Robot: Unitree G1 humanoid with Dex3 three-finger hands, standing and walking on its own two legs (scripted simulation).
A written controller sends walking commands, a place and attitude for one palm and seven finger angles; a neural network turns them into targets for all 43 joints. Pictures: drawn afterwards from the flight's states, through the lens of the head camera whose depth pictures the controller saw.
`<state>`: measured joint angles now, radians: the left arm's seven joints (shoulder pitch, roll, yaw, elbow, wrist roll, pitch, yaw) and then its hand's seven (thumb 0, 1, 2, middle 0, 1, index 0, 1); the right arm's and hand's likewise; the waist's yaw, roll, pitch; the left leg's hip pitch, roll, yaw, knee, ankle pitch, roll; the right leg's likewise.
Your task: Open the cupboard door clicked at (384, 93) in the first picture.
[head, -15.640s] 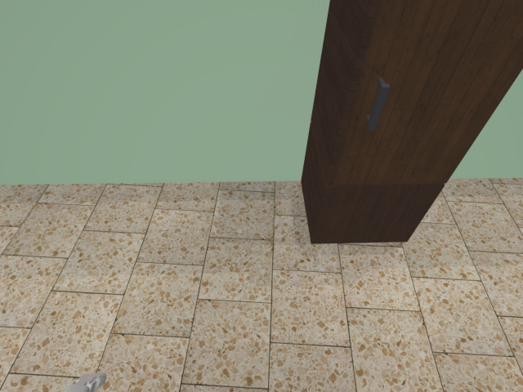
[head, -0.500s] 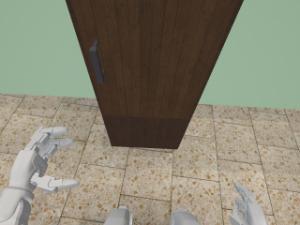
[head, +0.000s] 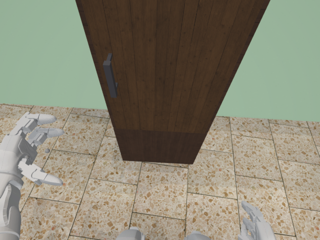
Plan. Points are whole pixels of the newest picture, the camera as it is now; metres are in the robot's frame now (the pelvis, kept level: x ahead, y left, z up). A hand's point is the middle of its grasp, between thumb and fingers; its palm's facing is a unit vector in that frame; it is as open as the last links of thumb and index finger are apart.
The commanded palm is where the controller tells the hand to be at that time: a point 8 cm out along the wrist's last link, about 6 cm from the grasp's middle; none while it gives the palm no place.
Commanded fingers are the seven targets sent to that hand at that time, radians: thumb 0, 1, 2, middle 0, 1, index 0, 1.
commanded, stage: raise the hand with hooked fingers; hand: left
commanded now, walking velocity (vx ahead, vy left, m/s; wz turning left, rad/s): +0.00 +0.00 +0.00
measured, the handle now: (112, 76) +0.55 +0.19 +0.05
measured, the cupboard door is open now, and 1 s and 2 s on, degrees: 0 0 0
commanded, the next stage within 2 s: move the hooked fingers beside the handle in 0.50 s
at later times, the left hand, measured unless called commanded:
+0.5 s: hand (55, 152) +0.29 +0.26 +0.06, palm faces +0.04 -1.00 -0.03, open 14.0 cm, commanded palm +0.26 +0.31 +0.07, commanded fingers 0.00 -0.50 0.30 -0.30 -1.20 -0.30 -1.20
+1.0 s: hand (68, 130) +0.35 +0.25 +0.06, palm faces +0.02 -1.00 -0.01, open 14.0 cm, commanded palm +0.32 +0.30 +0.06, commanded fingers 0.00 -0.50 0.30 -0.30 -1.20 -0.30 -1.20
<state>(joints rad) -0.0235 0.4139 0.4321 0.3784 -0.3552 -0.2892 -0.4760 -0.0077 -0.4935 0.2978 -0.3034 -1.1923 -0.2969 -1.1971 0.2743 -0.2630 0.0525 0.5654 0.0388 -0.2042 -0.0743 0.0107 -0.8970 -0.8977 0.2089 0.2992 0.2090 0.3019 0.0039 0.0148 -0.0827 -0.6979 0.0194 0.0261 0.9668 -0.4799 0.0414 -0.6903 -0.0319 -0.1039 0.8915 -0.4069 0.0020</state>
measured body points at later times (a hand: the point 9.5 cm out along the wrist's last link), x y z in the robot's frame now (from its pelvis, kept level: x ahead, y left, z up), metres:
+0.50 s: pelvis +0.00 -0.01 +0.00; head +0.06 +0.00 +0.45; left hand +0.28 +0.32 +0.06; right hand +0.15 -0.26 -0.08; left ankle +0.00 +0.09 -0.69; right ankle +0.02 -0.13 -0.69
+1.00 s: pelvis +0.00 -0.01 +0.00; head +0.07 +0.00 +0.44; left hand +0.34 +0.31 +0.06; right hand +0.12 -0.28 -0.09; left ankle +0.00 +0.09 -0.69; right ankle +0.02 -0.13 -0.69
